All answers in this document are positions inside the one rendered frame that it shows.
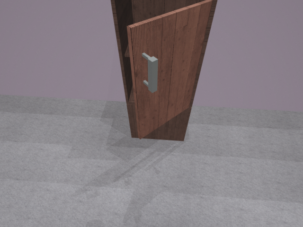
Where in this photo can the cupboard door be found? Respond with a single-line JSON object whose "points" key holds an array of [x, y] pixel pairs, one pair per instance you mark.
{"points": [[176, 39]]}

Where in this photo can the handle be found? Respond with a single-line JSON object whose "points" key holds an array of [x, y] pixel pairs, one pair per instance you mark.
{"points": [[152, 72]]}

